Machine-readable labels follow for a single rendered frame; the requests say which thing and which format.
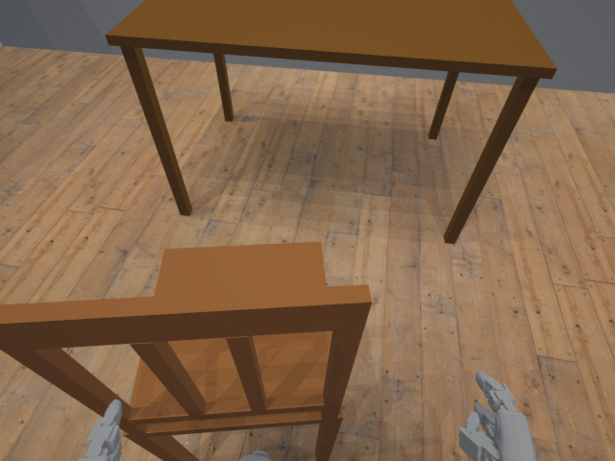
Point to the chair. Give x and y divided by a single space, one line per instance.
235 337

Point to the left robot hand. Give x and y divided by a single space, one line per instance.
103 443

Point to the table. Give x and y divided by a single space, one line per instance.
469 36

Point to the right robot hand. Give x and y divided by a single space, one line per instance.
507 436

